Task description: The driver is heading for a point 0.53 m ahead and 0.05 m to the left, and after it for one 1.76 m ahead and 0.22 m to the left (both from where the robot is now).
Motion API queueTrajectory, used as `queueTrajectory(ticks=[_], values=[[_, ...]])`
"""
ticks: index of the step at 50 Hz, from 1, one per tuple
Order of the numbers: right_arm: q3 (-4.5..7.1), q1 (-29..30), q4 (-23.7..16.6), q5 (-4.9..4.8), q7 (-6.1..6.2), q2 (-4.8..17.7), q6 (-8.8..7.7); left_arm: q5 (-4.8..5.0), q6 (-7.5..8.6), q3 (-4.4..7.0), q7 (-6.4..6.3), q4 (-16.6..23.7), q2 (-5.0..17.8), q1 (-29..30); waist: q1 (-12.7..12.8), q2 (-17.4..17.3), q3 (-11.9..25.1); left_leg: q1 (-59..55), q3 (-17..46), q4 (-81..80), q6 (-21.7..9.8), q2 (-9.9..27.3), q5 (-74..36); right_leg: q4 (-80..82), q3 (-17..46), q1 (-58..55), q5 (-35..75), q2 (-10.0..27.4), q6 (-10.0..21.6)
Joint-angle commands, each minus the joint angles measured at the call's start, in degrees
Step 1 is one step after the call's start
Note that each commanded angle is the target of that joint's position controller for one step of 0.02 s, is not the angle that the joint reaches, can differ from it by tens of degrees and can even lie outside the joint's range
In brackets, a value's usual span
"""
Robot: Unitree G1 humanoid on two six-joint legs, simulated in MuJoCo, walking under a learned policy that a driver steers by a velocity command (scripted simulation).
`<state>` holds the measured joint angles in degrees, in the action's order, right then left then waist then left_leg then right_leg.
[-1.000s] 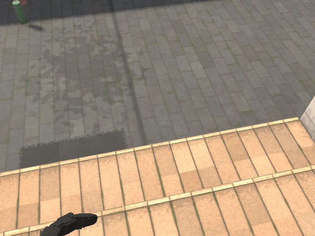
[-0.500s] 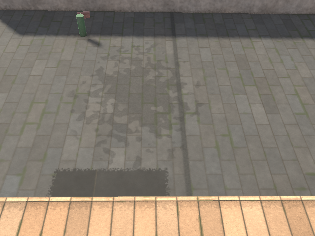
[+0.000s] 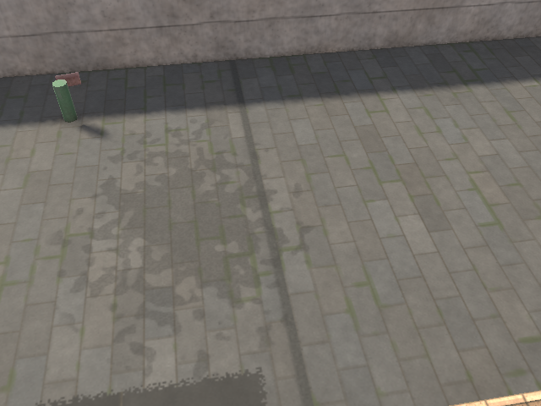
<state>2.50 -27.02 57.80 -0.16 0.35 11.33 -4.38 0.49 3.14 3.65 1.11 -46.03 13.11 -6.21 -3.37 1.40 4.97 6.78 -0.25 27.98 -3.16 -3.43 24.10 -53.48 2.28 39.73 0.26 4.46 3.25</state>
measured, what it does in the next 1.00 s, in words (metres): goes down, turning left: right foot 0.15 m lower, then left foot 0.15 m lower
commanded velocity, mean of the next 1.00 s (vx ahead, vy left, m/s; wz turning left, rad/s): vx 0.50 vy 0.00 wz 0.34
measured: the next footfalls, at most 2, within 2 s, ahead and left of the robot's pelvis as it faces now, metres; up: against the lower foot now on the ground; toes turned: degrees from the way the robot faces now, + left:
right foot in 0.28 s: +0.37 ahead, -0.24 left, -0.15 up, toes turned +0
left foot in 1.00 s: +0.72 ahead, +0.15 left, -0.30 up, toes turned +23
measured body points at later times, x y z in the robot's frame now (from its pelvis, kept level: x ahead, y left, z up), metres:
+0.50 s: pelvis +0.31 -0.14 -0.14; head +0.33 -0.16 +0.30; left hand +0.32 +0.10 -0.28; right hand +0.38 -0.40 -0.29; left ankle +0.30 +0.01 -0.74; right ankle +0.33 -0.23 -0.88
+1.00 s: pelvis +0.58 -0.02 -0.26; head +0.62 +0.00 +0.19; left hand +0.39 +0.18 -0.39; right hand +0.89 -0.12 -0.34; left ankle +0.70 +0.14 -0.98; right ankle +0.34 -0.24 -0.85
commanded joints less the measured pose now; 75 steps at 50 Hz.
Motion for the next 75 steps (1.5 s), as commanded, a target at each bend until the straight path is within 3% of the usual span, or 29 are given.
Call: queueTrajectory(ticks=[1, 4, 7, 11, 13, 14, 15, 16, 17, 18, 20, 24, 27, 30, 34, 38, 43, 46, 48, 50, 51, 52, 53, 55, 57, 60, 64, 71, 75], values=[[1.38, -13.1, 1.5, -0.56, 1.76, 5.8, 0.22, 0.62, 1.92, 0.23, 1.64, 6.4, 2.4, 10.2, -3.5, -5.4, -9.4, -22.0, 19.9, 1.3, -9.9, 20.4, -25.8, 3.7, 6.7, 28.7, -0.8, 2.9, 0.1], [2.21, -15.8, -0.1, -0.28, 3.23, 8.0, 0.39, 0.82, 4.05, -0.35, 3.44, 8.9, 2.2, 19.6, -6.9, -5.7, -11.4, -25.3, 21.9, 3.9, -9.0, 20.5, -22.3, 10.0, 4.8, 34.5, -0.7, 2.9, -0.4], [1.75, -5.1, -4.4, -1.18, 3.48, 8.0, 0.87, -0.35, 4.17, -1.06, 5.60, 6.9, 0.6, 15.4, -4.4, -3.5, -11.3, 12.5, 8.6, 2.9, -4.9, 12.3, -7.9, 23.7, -1.4, -9.7, 31.2, -2.2, -1.0], [2.39, -3.7, -5.5, -2.05, 2.77, 8.8, 1.64, 1.48, 2.27, -0.01, 3.35, 6.3, 4.5, 10.5, -2.6, -5.3, -12.8, 2.2, 10.3, 12.7, -2.1, 12.0, -11.4, 30.8, 3.2, -13.2, 19.9, 0.4, -2.0], [2.77, -3.4, -4.0, -0.65, 2.42, 9.3, 2.07, 0.40, 2.50, 2.43, 2.49, 0.1, 9.6, -7.0, 6.0, -4.9, -3.5, 3.5, 8.9, 35.4, 0.3, 9.7, -21.9, 30.1, -0.4, -33.1, 22.8, 0.0, -1.7], [2.65, -4.8, -2.6, -1.49, 2.01, 7.8, 1.38, -0.74, 2.36, 3.09, 2.19, -2.8, 11.9, -18.3, 11.2, -2.1, 1.4, 16.0, 8.3, 54.6, 4.1, 5.8, -6.5, 25.0, 2.7, -49.8, 29.3, 5.0, 0.4], [1.17, -16.6, -0.4, -1.75, 0.96, 0.5, 0.38, -3.21, 2.70, 1.75, 2.63, -4.5, 13.3, -22.4, 7.5, 16.4, 12.1, 34.5, 11.8, 79.6, 5.8, 1.2, 29.6, 5.6, 6.6, -70.6, 48.7, 12.8, 3.3], [0.73, -22.4, -2.3, -3.68, 0.34, 2.4, -1.30, -1.45, 1.37, 2.72, 3.28, -4.6, 15.8, -23.9, 6.5, 25.9, 23.1, 38.7, 16.9, 86.5, 5.8, 2.6, 24.4, 8.3, 19.1, -74.1, 43.2, 17.9, 7.5], [0.60, -15.6, -6.4, -5.06, 0.97, 2.8, -1.25, 0.25, 0.15, 3.67, 3.68, -7.1, 17.2, -25.7, 7.6, 20.8, 25.9, 43.0, 12.8, 86.6, 6.9, 2.3, 18.8, 24.5, 33.3, -69.1, 5.9, 24.3, 13.7], [0.80, -7.5, -7.9, -4.92, 2.50, 4.1, -0.25, 0.37, -0.29, 2.74, 3.52, -8.0, 13.1, -21.9, 6.9, 6.8, 16.6, 45.4, 6.9, 82.7, 6.8, 4.7, 12.3, 33.4, 34.1, -57.7, -12.5, 22.4, 12.8], [0.92, -4.8, -8.3, -2.95, 4.20, 3.3, 2.21, -2.21, 1.74, 0.53, 3.64, -4.5, 8.1, -7.6, 2.0, -0.6, 3.6, 38.5, 6.9, 78.3, 4.3, 8.9, -0.1, 35.1, 28.5, -31.4, -5.2, 23.2, 12.6], [3.45, 1.7, -10.1, -1.69, 3.60, 4.7, 2.83, -1.45, 3.74, -0.46, 1.89, -6.5, 3.5, -3.0, -0.3, 4.9, -5.3, 31.2, 10.7, 44.5, -0.3, 11.1, -16.3, 37.6, 4.3, -18.5, 2.0, 10.1, 4.3], [2.96, 10.4, -14.1, -0.51, 1.69, 2.6, 2.17, -1.97, 3.37, 0.20, -1.73, -9.7, 4.9, -10.0, 1.8, 5.4, -4.8, 34.0, 11.0, 29.3, 1.0, 10.1, -22.5, 38.1, 1.9, -27.4, 13.1, 11.4, 6.3], [3.06, 11.2, -14.6, -0.32, -0.29, 3.5, 2.52, -2.85, 3.27, 1.25, -2.08, -9.5, 8.7, -9.9, 1.5, 1.6, -3.8, 32.2, 6.8, 31.5, 0.3, 8.8, -29.9, 37.1, -1.0, -29.0, 19.2, 13.3, 7.3], [3.93, 18.0, -16.8, -1.11, -1.49, 5.2, 3.60, -0.59, 2.79, 1.15, -2.21, -12.3, 4.9, -18.6, 5.1, -1.1, -9.5, 49.8, 14.5, 32.7, -1.6, 9.1, -28.3, 33.1, -0.9, -42.4, 8.7, 15.1, 6.2], [3.76, 28.9, -21.0, -1.52, -3.20, 5.0, 2.26, -1.91, 2.73, 1.49, -3.04, -12.8, 5.2, -24.8, 9.6, 1.8, -12.6, 59.2, 12.1, 25.9, -1.2, 7.7, -30.9, 30.2, -2.0, -50.4, -0.6, 15.5, 3.8], [1.87, 34.0, -22.2, -1.00, -6.56, 1.6, 1.43, -1.26, 2.01, 1.12, -4.15, -8.8, 5.1, -18.8, 10.9, -0.3, -13.7, 29.8, 0.6, 6.1, 0.2, 6.2, -54.3, 26.7, -15.3, -28.3, -14.8, 11.0, -0.7], [1.81, 34.4, -21.7, -1.79, -6.55, 2.9, 1.89, 0.47, 0.82, 1.81, -3.45, -8.6, 7.5, -20.0, 11.6, 1.2, -16.8, 28.7, -0.3, 0.8, -0.3, 5.4, -46.1, 20.3, -15.1, -34.0, -9.6, 12.6, -1.0], [3.01, 27.5, -17.9, -0.76, -5.78, 5.9, 1.20, 0.73, -0.07, 1.89, -3.42, -9.5, 8.6, -22.7, 8.9, 1.7, -11.9, 21.3, -1.7, -4.3, -2.2, 4.3, -45.5, 5.4, -14.2, -40.5, 4.8, 13.0, -1.1], [5.68, 8.0, -10.1, -0.63, -4.14, 11.3, 1.30, 1.07, 0.02, 1.90, -3.24, -10.6, 9.6, -21.2, -2.6, 2.5, -1.6, -9.2, -3.4, -7.7, -5.0, 3.9, -53.0, -21.0, -14.5, -28.8, 10.1, 10.6, -3.1], [6.13, 2.2, -6.6, 0.70, -3.19, 15.7, 1.26, 0.63, 0.61, 1.59, -3.33, -10.8, 5.5, -21.4, -4.4, -10.6, 1.9, -28.2, 5.7, -0.4, -9.5, 11.7, -70.3, -48.1, -11.8, -8.6, -41.8, 1.9, -7.0], [5.40, -1.7, -6.7, 2.36, -2.92, 19.6, 0.39, 1.41, 3.01, -0.44, -1.94, -9.4, 1.9, -31.5, -1.3, -20.0, 19.7, -50.7, 17.0, 21.9, -17.3, 22.3, -87.9, -63.9, 5.7, 6.8, -54.6, -0.6, -6.8], [5.41, -7.9, -5.1, 0.28, -3.09, 17.1, 1.66, 3.65, 4.76, 0.15, -0.75, -6.9, 6.7, -26.9, -6.1, -14.3, 30.3, -52.4, 24.0, 14.4, -22.2, 24.6, -63.2, -59.0, 11.3, 10.0, -50.4, -1.4, -6.5], [4.18, 0.2, -4.7, -1.19, -2.03, 13.5, 2.61, 3.75, 3.73, -0.39, -2.54, -2.1, 5.3, -12.5, -1.9, -1.3, 17.5, -33.1, 33.5, -6.0, -17.7, 24.1, -17.0, -50.8, 0.4, 16.3, -39.7, 2.1, -6.5], [2.31, 14.9, -10.6, 0.97, -2.68, 10.0, 0.05, 2.31, 1.27, -0.11, -3.62, -4.3, 6.8, -17.0, 4.7, 5.1, 6.6, -4.0, 35.5, -9.1, -18.3, 28.4, -14.4, -40.5, 4.8, 6.8, -24.4, 5.7, -4.9], [1.66, 17.9, -8.1, 1.11, -1.95, 7.9, -1.73, 0.65, -0.09, 0.56, -3.72, -3.4, 3.2, -13.6, 6.7, -3.0, -5.3, 18.2, 18.1, -12.1, -13.2, 20.4, -24.5, -21.3, 6.2, -2.3, -16.3, 6.4, -5.2], [2.07, 12.9, -6.2, 1.01, 0.80, 8.5, -1.87, -0.03, 0.74, 0.28, -2.27, -0.8, 2.6, -6.7, 4.5, -5.9, -5.4, 12.2, 6.2, -13.3, -10.7, 16.7, -31.2, -1.4, 4.7, -1.9, 0.2, 4.2, -5.0], [3.05, 7.0, -3.5, -0.67, 1.01, 10.1, -0.96, 0.64, 0.09, -0.04, 0.17, 4.6, 2.8, 6.3, -0.2, -5.6, -11.0, -2.3, 0.8, -15.4, -5.8, 19.3, -22.3, 13.7, -0.4, 0.9, 0.5, 0.3, -0.8], [3.77, 11.0, -4.8, -1.00, 1.06, 12.6, 0.82, -0.17, 0.18, 1.87, 1.40, 4.9, 5.9, -2.0, 6.2, -5.7, -4.8, -5.0, -6.1, 2.8, -1.7, 17.5, -53.0, 17.5, -8.0, -14.8, -9.3, -5.7, 3.9]])
Over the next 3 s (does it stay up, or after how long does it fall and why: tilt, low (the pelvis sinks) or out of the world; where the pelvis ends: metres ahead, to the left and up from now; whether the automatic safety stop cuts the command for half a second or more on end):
stays up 1.14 0.14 -0.29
